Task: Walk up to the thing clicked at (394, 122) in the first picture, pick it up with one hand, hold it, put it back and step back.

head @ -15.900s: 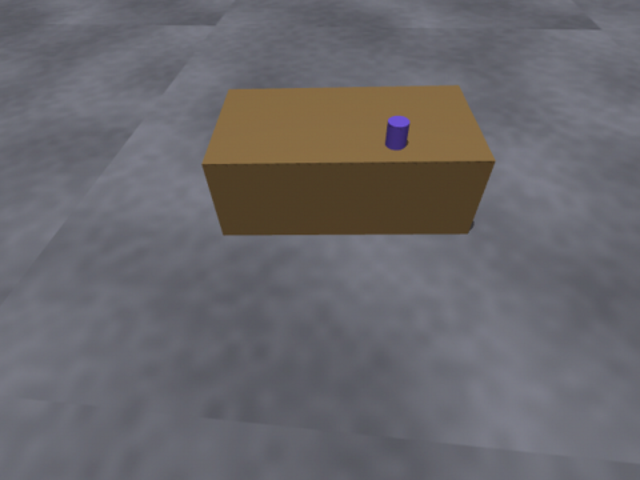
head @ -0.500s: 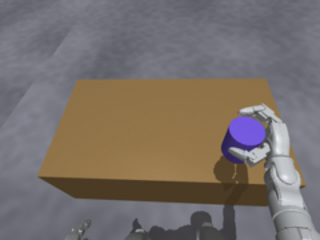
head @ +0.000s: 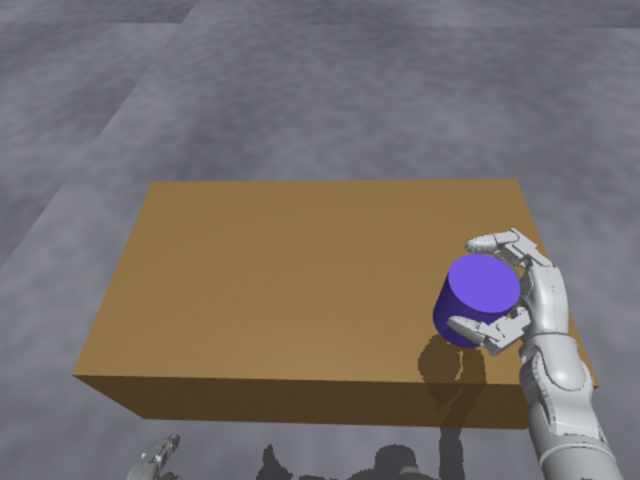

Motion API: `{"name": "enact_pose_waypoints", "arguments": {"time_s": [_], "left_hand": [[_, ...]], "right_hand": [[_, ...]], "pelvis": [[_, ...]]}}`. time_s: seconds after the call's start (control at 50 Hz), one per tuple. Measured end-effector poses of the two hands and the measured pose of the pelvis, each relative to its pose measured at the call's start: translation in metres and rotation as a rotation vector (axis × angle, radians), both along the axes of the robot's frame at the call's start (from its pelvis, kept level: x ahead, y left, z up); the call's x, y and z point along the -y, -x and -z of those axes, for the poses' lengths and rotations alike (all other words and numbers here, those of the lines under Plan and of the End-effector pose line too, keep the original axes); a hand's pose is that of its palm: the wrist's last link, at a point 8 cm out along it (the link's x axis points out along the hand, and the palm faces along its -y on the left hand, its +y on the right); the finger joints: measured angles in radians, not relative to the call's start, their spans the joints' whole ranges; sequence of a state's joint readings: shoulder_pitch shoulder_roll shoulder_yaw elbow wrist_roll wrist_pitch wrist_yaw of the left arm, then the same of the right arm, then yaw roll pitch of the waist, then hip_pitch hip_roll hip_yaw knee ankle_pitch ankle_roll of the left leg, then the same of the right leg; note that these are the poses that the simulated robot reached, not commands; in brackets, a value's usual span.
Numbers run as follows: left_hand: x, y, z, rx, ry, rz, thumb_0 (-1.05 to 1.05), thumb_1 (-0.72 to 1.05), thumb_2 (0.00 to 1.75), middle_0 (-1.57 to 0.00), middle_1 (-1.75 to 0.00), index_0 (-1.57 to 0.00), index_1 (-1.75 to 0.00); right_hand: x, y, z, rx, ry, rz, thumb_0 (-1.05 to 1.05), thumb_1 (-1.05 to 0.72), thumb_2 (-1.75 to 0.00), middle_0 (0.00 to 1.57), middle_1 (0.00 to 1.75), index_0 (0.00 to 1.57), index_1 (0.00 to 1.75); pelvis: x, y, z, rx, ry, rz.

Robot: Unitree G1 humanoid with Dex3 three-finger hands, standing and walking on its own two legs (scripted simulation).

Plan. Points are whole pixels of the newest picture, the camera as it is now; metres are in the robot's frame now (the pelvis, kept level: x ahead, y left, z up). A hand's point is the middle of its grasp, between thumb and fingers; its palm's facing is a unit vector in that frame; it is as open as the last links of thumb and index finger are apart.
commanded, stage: hold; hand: right
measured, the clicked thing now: (472, 302) +0.34 -0.16 +0.02
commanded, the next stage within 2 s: none
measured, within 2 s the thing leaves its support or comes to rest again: neither
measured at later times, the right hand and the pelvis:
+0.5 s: hand (490, 297) +0.33 -0.17 +0.06, palm faces +0.06 +1.00 +0.00, open 11.2 cm; pelvis +0.00 +0.00 +0.01, yaw +0 degrees
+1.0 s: hand (490, 298) +0.32 -0.17 +0.06, palm faces +0.06 +1.00 +0.00, open 11.2 cm; pelvis +0.00 +0.00 +0.01, yaw +0 degrees
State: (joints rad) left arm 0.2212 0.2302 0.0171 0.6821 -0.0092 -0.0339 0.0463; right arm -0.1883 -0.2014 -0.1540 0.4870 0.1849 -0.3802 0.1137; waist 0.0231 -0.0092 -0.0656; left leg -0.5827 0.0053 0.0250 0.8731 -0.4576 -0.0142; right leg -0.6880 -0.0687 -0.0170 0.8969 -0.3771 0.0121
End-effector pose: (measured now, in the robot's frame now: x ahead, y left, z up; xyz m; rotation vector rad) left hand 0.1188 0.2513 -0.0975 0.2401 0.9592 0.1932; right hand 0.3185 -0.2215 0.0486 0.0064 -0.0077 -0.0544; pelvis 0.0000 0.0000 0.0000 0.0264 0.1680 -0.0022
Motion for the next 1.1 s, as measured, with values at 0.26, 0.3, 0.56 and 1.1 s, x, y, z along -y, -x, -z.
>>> {"name": "enact_pose_waypoints", "arguments": {"time_s": [0.26,0.3,0.56,1.1], "left_hand": [[0.003,-0.008,-0.005,0.018,0.007,0.011,0.01,0.92,0.88,-0.19,-0.29,-0.2,-0.29],[0.004,-0.008,-0.006,0.019,0.007,0.012,0.01,0.92,0.88,-0.19,-0.29,-0.2,-0.29],[0.009,-0.012,-0.009,0.028,0.015,0.014,0.01,0.92,0.89,-0.19,-0.3,-0.2,-0.29],[0.01,-0.01,-0.012,0.041,0.02,0.018,0.01,0.92,0.89,-0.19,-0.3,-0.2,-0.29]], "right_hand": [[-0.001,0.009,-0.003,-0.004,-0.003,-0.001,0.01,0.59,-1.07,0.7,1.06,0.69,1.06],[-0.001,0.011,-0.005,0.0,0.0,-0.001,0.01,0.59,-1.07,0.7,1.06,0.7,1.06],[0.001,0.016,-0.011,0.004,0.002,0.005,0.01,0.59,-1.07,0.7,1.06,0.7,1.06],[-0.003,0.02,-0.015,0.009,0.001,0.005,0.01,0.59,-1.07,0.7,1.06,0.7,1.06]], "pelvis": [[0.0,0.0,-0.004,0.019,0.003,0.002],[0.0,0.0,-0.005,0.022,0.003,0.003],[0.002,-0.003,-0.008,0.037,0.003,0.004],[0.001,0.001,-0.011,0.053,0.005,0.003]]}}
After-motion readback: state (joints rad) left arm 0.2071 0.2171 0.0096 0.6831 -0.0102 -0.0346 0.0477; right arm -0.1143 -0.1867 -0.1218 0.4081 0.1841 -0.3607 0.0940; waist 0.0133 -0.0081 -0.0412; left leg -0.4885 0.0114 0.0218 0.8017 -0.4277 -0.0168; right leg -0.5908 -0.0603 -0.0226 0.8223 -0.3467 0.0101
